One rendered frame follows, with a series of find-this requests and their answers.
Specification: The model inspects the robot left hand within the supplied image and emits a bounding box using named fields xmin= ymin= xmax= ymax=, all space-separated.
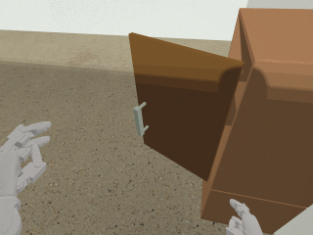
xmin=0 ymin=121 xmax=52 ymax=197

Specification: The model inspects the robot right hand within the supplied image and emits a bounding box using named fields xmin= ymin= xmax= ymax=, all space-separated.
xmin=226 ymin=199 xmax=263 ymax=235

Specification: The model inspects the handle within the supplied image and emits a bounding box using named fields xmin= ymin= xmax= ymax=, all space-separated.
xmin=133 ymin=102 xmax=149 ymax=137

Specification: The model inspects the robot left forearm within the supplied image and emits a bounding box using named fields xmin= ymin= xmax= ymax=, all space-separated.
xmin=0 ymin=196 xmax=22 ymax=235

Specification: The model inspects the cupboard door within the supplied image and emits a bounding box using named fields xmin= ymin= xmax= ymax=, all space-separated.
xmin=128 ymin=32 xmax=245 ymax=182

